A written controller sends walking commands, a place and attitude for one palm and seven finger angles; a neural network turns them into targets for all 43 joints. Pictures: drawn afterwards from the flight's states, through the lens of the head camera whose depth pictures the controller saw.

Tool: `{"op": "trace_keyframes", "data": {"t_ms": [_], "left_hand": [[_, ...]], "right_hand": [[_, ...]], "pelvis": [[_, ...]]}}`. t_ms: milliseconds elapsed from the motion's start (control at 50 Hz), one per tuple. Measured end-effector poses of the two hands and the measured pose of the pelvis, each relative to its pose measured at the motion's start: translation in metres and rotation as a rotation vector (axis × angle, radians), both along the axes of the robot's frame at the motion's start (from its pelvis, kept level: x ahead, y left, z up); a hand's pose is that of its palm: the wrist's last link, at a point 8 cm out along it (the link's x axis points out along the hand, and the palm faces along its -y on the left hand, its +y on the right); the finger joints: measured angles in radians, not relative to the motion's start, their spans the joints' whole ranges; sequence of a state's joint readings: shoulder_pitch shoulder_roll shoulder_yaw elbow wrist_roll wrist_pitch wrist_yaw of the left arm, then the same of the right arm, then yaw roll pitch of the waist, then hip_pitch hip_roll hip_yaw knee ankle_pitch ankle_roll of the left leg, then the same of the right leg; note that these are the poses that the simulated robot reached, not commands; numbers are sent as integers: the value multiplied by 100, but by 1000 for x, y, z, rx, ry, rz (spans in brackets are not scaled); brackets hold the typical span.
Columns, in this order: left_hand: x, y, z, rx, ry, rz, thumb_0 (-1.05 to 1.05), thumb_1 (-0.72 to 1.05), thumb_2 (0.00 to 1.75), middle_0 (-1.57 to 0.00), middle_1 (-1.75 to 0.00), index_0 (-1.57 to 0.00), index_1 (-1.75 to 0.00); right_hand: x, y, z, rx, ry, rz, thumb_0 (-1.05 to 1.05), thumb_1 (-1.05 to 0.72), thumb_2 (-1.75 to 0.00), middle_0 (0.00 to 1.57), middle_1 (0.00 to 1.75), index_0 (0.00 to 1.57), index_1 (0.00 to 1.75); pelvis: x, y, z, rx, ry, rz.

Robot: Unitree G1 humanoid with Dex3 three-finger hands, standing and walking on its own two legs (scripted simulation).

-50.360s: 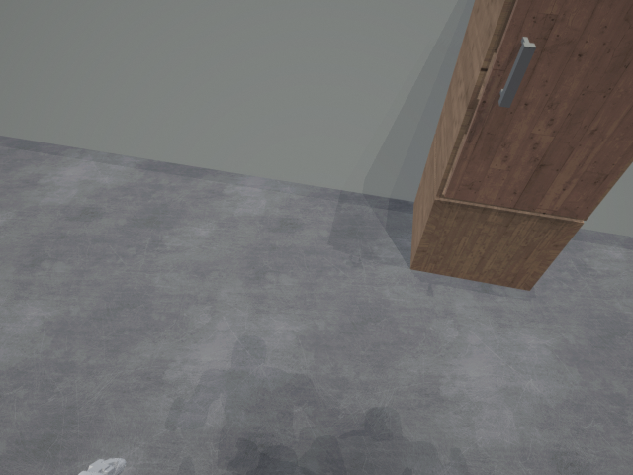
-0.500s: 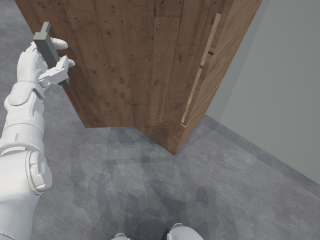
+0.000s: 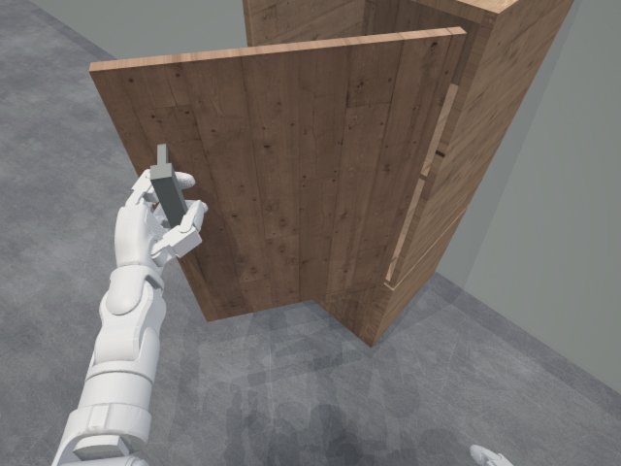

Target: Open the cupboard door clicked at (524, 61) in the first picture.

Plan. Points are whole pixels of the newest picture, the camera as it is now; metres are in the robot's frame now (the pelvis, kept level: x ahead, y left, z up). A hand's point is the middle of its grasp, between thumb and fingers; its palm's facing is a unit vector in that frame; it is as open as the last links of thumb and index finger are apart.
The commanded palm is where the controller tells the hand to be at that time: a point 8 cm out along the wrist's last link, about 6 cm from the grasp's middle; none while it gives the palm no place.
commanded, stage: pull the door open along its arc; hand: left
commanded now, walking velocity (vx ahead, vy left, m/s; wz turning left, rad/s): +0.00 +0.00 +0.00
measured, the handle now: (176, 199) +0.43 +0.19 +0.10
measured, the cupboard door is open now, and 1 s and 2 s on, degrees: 56 80 82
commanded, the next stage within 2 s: open thumb and fingers to let go in 0.38 s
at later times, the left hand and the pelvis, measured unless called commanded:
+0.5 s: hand (259, 324) +0.26 +0.06 +0.10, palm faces +0.40 -0.91 +0.02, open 5.9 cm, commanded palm +0.22 +0.11 +0.10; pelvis -0.01 -0.05 +0.01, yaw +4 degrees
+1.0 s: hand (256, 315) +0.27 +0.07 +0.10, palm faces +0.37 -0.93 +0.02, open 12.5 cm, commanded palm +0.23 +0.11 +0.10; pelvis -0.03 -0.04 +0.01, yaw +4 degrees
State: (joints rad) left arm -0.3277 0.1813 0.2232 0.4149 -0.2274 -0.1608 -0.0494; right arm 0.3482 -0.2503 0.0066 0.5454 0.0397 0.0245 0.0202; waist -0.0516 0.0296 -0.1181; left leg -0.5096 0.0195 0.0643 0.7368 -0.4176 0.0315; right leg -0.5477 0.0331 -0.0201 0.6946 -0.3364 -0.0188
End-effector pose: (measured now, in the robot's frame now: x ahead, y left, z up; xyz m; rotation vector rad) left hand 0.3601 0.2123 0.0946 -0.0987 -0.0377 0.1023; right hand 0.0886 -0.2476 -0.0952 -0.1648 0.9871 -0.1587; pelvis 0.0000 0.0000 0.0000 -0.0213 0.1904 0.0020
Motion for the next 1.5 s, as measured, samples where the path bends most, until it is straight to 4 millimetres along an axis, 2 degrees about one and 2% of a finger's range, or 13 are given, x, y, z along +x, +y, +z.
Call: {"op": "trace_keyframes", "data": {"t_ms": [120,200,300,400,520,640,720,800,960,1080,1180,1420,1500], "left_hand": [[-59,-34,3,44,24,120,-1,67,73,-36,-135,-39,-135],[-91,-56,4,37,62,153,-2,65,72,-37,-135,-40,-135],[-121,-80,6,31,95,198,-2,63,69,-38,-134,-40,-135],[-137,-97,7,46,102,251,-2,64,71,-38,-132,-40,-135],[-144,-110,7,66,92,321,-2,66,75,-34,-132,-39,-135],[-141,-109,7,96,69,318,-1,62,76,-35,-132,-37,-134],[-135,-106,8,89,66,295,0,50,72,-36,-131,-36,-132],[-132,-104,8,81,69,288,0,30,64,-35,-128,-36,-129],[-132,-103,7,66,69,280,0,-18,44,-32,-123,-34,-124],[-132,-102,7,64,63,265,-1,-39,35,-30,-111,-32,-112],[-130,-101,7,62,62,247,-1,-47,32,-30,-97,-32,-96],[-133,-97,6,68,58,230,-2,-50,30,-43,-71,-47,-66],[-136,-89,5,140,20,64,-2,-50,30,-39,-61,-37,-57]], "right_hand": [[60,18,14,42,-152,102,1,-91,-89,20,30,20,30],[89,29,28,57,-231,141,1,-91,-89,20,30,20,30],[109,34,41,71,-287,173,1,-91,-89,20,30,21,30],[111,26,41,67,-284,195,1,-91,-89,20,30,21,30],[96,5,25,46,-227,210,1,-90,-89,20,30,21,30],[72,-13,9,18,-148,195,2,-91,-90,20,30,20,30],[60,-20,5,12,-123,173,2,-91,-90,20,30,20,30],[53,-21,5,11,-122,159,2,-91,-90,20,30,20,30],[58,-10,13,15,-162,165,2,-91,-90,20,30,20,30],[67,6,20,18,-192,183,2,-91,-90,20,30,20,30],[74,21,24,25,-205,196,2,-91,-90,20,30,20,30],[77,46,20,45,-176,225,2,-91,-89,20,30,21,30],[71,49,18,51,-169,224,2,-91,-89,20,30,21,30]], "pelvis": [[-1,-5,3,10,-54,13],[-2,-12,5,17,-99,21],[-1,-23,8,23,-143,29],[-2,-36,8,28,-169,45],[-8,-47,5,35,-176,75],[-16,-55,5,43,-176,84],[-20,-57,7,44,-176,82],[-22,-56,9,43,-175,77],[-25,-47,10,39,-176,70],[-25,-37,9,34,-178,69],[-24,-29,9,30,-179,66],[-23,-12,4,20,-175,70],[-24,-9,3,23,-172,73]]}}
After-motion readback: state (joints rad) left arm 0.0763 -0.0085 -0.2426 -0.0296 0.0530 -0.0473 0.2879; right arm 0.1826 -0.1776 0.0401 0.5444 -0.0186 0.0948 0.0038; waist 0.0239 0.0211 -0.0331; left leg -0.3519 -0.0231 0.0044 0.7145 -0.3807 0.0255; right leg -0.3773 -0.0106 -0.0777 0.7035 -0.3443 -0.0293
